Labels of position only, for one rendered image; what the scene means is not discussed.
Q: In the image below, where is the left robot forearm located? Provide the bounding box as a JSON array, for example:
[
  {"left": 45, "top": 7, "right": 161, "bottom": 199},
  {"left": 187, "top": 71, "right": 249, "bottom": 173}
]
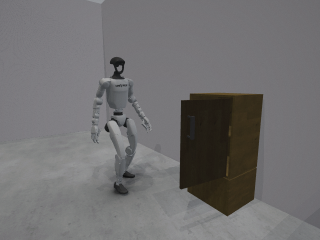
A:
[{"left": 132, "top": 99, "right": 145, "bottom": 119}]

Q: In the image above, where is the robot torso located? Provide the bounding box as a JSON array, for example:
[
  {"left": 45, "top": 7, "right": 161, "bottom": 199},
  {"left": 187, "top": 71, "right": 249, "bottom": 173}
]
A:
[{"left": 106, "top": 76, "right": 129, "bottom": 127}]

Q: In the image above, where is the robot right hand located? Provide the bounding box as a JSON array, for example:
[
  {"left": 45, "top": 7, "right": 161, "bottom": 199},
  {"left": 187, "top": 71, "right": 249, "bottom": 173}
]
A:
[{"left": 90, "top": 125, "right": 101, "bottom": 143}]

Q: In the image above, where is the cupboard door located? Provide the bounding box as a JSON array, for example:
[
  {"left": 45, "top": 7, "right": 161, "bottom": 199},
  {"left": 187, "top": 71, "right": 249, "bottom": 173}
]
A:
[{"left": 179, "top": 98, "right": 231, "bottom": 190}]

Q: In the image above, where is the right robot forearm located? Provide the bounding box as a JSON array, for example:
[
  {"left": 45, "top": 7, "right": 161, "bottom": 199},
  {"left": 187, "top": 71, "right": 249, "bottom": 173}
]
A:
[{"left": 91, "top": 98, "right": 100, "bottom": 125}]

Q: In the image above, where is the handle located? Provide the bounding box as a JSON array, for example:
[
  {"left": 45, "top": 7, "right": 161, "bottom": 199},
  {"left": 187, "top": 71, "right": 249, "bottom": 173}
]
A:
[{"left": 187, "top": 115, "right": 195, "bottom": 140}]

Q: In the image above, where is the robot left upper arm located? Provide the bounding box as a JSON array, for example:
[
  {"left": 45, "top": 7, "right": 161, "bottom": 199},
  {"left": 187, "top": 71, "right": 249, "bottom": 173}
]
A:
[{"left": 126, "top": 78, "right": 136, "bottom": 103}]

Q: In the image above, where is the robot left shin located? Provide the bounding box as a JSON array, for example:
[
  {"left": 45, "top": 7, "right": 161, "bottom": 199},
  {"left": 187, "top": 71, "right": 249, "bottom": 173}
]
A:
[{"left": 124, "top": 151, "right": 136, "bottom": 173}]

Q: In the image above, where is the robot left hand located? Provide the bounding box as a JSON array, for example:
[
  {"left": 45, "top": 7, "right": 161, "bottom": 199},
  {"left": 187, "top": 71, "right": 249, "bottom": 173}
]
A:
[{"left": 141, "top": 117, "right": 152, "bottom": 133}]

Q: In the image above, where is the robot right upper arm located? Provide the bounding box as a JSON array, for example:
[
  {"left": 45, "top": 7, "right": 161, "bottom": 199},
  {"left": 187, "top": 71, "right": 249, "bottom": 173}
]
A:
[{"left": 95, "top": 78, "right": 111, "bottom": 105}]

